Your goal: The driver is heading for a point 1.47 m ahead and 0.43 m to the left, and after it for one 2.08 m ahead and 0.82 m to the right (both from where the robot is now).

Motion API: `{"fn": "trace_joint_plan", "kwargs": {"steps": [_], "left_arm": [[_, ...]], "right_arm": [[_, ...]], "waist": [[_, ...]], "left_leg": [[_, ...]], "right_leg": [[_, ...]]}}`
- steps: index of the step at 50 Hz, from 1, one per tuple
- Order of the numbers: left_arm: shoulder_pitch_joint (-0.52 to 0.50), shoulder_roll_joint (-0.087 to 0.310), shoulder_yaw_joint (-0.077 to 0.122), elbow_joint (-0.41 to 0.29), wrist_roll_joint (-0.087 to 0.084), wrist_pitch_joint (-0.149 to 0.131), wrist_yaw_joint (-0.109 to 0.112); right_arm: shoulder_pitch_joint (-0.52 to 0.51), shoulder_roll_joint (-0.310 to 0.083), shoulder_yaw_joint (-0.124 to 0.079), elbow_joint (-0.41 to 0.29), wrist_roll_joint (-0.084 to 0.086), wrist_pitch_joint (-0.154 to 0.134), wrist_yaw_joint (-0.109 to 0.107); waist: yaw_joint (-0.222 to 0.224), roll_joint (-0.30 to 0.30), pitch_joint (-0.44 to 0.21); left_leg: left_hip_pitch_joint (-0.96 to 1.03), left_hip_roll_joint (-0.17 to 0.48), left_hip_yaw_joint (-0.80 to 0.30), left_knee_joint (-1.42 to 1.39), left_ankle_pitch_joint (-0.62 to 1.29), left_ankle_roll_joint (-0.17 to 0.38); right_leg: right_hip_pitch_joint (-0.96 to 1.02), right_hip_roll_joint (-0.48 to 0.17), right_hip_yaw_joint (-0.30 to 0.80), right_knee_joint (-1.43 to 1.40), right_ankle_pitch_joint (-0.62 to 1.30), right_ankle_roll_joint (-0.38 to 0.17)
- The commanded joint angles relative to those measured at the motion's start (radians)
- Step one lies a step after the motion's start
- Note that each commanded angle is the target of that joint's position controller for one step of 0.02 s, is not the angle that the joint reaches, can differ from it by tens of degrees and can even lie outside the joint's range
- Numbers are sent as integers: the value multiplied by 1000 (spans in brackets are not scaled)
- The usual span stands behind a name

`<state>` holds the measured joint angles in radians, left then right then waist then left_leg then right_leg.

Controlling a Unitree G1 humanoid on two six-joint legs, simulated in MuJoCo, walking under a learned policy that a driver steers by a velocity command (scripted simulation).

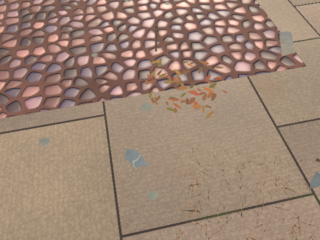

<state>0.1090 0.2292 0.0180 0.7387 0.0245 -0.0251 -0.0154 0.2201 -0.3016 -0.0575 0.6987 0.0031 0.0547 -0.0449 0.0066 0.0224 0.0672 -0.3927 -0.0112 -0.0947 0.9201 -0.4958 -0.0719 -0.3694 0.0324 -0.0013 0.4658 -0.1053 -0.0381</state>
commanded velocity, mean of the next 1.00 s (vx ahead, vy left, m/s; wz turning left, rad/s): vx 0.23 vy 0.00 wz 0.04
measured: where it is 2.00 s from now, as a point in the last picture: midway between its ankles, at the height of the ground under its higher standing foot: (156, 156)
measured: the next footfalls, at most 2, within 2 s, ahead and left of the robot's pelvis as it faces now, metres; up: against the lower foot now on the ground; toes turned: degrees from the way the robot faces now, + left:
left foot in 0.10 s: +0.06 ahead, +0.15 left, +0.00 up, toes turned -3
left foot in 1.02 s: +0.46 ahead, +0.16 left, +0.00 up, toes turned +1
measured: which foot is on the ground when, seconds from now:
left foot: up 0.00-0.08, down 0.10-0.58, up 0.60-1.00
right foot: down 0.00-1.00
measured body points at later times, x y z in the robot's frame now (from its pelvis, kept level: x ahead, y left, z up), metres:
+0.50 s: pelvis +0.07 +0.02 +0.00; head +0.07 +0.02 +0.45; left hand +0.18 +0.29 -0.13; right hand +0.16 -0.24 -0.13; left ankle +0.02 +0.15 -0.73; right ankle +0.09 -0.10 -0.73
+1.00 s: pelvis +0.28 +0.04 -0.01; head +0.31 +0.05 +0.44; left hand +0.21 +0.32 -0.14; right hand +0.53 -0.17 -0.08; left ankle +0.42 +0.16 -0.73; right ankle +0.09 -0.09 -0.73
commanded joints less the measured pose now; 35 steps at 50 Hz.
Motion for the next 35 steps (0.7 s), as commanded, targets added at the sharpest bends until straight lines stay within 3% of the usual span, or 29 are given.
{"fn": "trace_joint_plan", "kwargs": {"steps": [1,3,5,6,7,8,9,13,18,19,21,23,25,26,28,29,30,31,32,33,35], "left_arm": [[-35,159,41,-51,-10,-3,8],[-43,161,38,-45,-21,4,10],[-16,132,24,-27,-24,4,8],[-1,116,16,-21,-12,-2,2],[25,112,20,-24,-6,-6,-3],[-12,118,18,-18,3,-7,-2],[-20,112,19,-16,-1,-6,-1],[15,112,19,17,-7,-1,8],[17,114,21,53,-14,1,12],[29,109,19,67,-15,4,14],[27,116,24,81,-25,9,18],[-3,111,26,71,-35,-8,17],[-22,107,27,60,-48,-42,9],[-4,108,29,66,-50,-59,2],[130,127,41,126,-53,-78,-10],[206,177,57,158,-49,-82,-12],[309,268,86,190,-50,-85,-15],[377,265,82,194,-37,-85,-19],[331,221,67,185,-33,-88,-16],[290,196,61,167,-32,-88,-12],[248,148,41,157,-32,-80,-8]], "right_arm": [[80,-50,-11,-23,-5,-14,3],[90,-54,-13,-3,-5,-16,10],[67,-62,-11,-5,-22,-18,15],[47,-99,-15,-23,-32,-20,12],[24,-144,-28,0,-24,-19,13],[8,-81,-15,-5,-25,-27,18],[2,-51,-4,0,-33,-35,20],[16,-58,-3,17,-21,-64,18],[33,-53,0,37,-16,-65,14],[55,-51,0,51,-14,-63,13],[69,-78,-10,59,-5,-57,13],[100,-103,-17,61,3,-65,14],[112,-127,-25,73,14,-85,15],[98,-120,-23,75,17,-94,15],[18,-91,-16,57,16,-99,19],[-35,-53,-6,27,16,-105,19],[-52,-16,2,-6,9,-122,17],[-52,-53,-7,-17,13,-139,13],[-24,-80,-18,-6,31,-151,19],[-20,-66,-14,4,37,-156,27],[-58,-56,-18,4,23,-156,39]], "waist": [[-12,-180,-173],[-28,-163,-176],[-32,-131,-148],[-18,-70,-137],[35,70,-101],[8,66,-84],[11,68,-72],[11,38,-65],[2,-1,-82],[-2,1,-103],[-10,37,-53],[-32,104,23],[-32,145,85],[-15,148,86],[59,126,29],[86,22,15],[105,-223,-30],[133,-291,-65],[90,-179,-41],[69,-124,-29],[53,-86,1]], "left_leg": [[113,23,35,-198,89,5],[193,17,52,-350,227,26],[287,36,27,-480,341,67],[311,115,-56,-500,374,103],[190,115,-73,-486,211,139],[111,94,-63,-519,91,138],[76,89,-61,-537,68,124],[104,73,-41,-496,252,97],[140,60,-28,-470,359,97],[151,54,-23,-483,276,103],[121,63,-61,-525,-1,148],[123,156,-206,-624,-211,220],[146,254,-348,-674,-204,284],[154,261,-347,-659,-124,286],[96,195,-228,-573,53,231],[17,100,-97,-428,154,172],[-154,-37,63,-129,186,93],[-337,-54,22,118,-52,67],[-415,-2,-25,236,-56,88],[-449,38,-19,267,21,108],[-453,104,13,203,165,121]], "right_leg": [[130,-219,227,-166,54,-171],[111,-219,223,-151,-41,-161],[30,-186,205,-152,-202,-90],[-12,-155,171,-115,-278,-38],[25,-69,70,-96,-294,10],[98,-55,46,-51,-231,38],[127,-55,43,-35,-188,37],[136,-64,49,-14,-72,14],[160,-68,48,3,31,20],[167,-53,30,13,-48,21],[102,-5,-18,73,-298,18],[-25,16,-52,177,-362,15],[-100,-13,-30,224,-315,-15],[-82,-28,-16,189,-298,-34],[129,-34,1,56,-222,-62],[232,-88,120,-24,-254,-90],[426,-231,417,-145,-248,-180],[554,-382,685,-241,-176,-271],[562,-400,650,-223,-150,-267],[551,-372,563,-218,-140,-241],[491,-316,394,-251,-32,-190]]}}
Keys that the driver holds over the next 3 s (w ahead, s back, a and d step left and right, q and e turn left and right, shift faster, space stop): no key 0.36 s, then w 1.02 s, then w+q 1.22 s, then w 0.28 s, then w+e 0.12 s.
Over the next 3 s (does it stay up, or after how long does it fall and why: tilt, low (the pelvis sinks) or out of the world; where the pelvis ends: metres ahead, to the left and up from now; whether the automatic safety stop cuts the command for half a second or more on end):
stays up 1.31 0.34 0.01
